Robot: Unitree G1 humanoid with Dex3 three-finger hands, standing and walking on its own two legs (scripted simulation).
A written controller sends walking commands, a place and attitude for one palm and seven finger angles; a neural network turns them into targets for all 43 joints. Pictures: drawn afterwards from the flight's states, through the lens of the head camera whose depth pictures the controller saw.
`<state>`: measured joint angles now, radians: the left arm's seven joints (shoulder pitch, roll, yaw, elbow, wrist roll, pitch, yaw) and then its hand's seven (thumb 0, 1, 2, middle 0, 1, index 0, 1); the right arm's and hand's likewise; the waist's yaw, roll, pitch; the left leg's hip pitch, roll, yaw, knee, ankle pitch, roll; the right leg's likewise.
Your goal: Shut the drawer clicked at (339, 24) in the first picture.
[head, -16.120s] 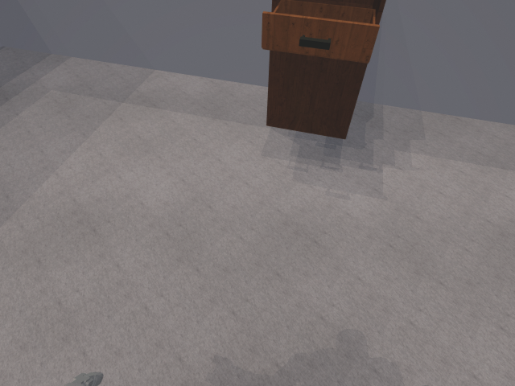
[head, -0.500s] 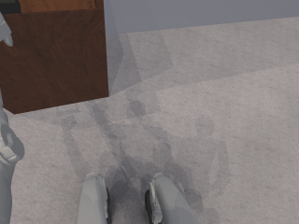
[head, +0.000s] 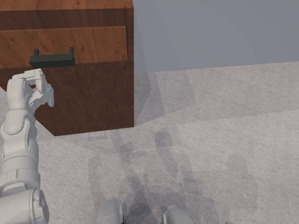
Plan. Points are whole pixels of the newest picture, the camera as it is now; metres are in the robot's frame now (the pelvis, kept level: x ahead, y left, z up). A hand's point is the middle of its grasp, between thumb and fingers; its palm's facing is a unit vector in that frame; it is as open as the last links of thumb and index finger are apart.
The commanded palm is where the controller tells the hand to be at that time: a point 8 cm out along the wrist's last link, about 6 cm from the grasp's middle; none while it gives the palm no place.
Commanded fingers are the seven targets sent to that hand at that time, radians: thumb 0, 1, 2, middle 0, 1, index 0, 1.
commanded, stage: draw the hand back to the body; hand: left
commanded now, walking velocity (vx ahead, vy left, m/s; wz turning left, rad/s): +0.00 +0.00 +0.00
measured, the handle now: (53, 55) +0.60 +0.30 +0.01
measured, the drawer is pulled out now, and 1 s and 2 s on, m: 0.00 0.00 0.00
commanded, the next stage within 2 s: step back with the hand held close in 1.08 s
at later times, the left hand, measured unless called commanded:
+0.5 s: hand (5, 132) +0.29 +0.25 +0.15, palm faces +0.35 -0.89 -0.28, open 3.3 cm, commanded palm +0.24 +0.29 +0.18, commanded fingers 0.00 0.90 0.90 -1.40 -1.60 -1.40 -1.60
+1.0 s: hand out of the picture +0.18 +0.23 +0.24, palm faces +0.42 -0.81 -0.41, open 3.3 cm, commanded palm +0.14 +0.27 +0.25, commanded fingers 0.00 0.90 0.90 -1.40 -1.60 -1.40 -1.60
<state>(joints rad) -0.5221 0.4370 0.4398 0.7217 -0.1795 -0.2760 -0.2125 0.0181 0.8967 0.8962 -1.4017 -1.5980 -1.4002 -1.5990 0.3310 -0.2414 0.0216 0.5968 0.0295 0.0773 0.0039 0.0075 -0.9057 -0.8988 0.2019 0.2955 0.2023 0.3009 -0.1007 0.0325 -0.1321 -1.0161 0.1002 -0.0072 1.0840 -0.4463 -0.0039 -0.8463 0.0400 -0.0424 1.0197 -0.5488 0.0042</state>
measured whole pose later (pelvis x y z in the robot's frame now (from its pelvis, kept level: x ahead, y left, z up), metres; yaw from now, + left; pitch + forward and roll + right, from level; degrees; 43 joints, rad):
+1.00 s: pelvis +0.02 -0.02 +0.08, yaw +2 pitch -3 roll +0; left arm 0.57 0.34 0.30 -0.49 -0.09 -0.10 0.09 0.01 0.89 0.90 -1.41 -1.60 -1.41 -1.60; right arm 0.19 -0.23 0.02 0.60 0.01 -0.06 -0.08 0.02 -0.90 -0.90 0.20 0.30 0.20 0.30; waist 0.07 0.07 0.00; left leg -0.16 0.05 0.04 0.44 -0.22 -0.02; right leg 0.00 0.01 -0.02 0.38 -0.31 -0.01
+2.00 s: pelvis -0.09 +0.01 +0.06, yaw +4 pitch +0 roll -2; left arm 0.65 0.39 0.40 -0.59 -0.05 -0.25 0.13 0.01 0.89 0.89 -1.41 -1.60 -1.41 -1.60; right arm 0.19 -0.21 -0.01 0.56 0.00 -0.07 -0.07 0.01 -0.90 -0.90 0.20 0.30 0.20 0.30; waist 0.01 0.06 0.06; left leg -0.48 0.03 0.01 0.58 -0.18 0.02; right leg -0.30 0.03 0.01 0.57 -0.27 0.01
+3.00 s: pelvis -0.24 -0.01 +0.07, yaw +1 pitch -1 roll +0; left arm 0.60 0.36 0.36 -0.54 -0.02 -0.17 0.16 0.02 0.89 0.90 -1.41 -1.60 -1.41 -1.60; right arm 0.27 -0.16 0.02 0.62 -0.01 -0.11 -0.07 0.02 -0.90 -0.90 0.20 0.30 0.20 0.30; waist -0.04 -0.02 -0.01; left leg -0.34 0.00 -0.03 0.53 -0.21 0.01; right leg -0.24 0.04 -0.02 0.53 -0.28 -0.03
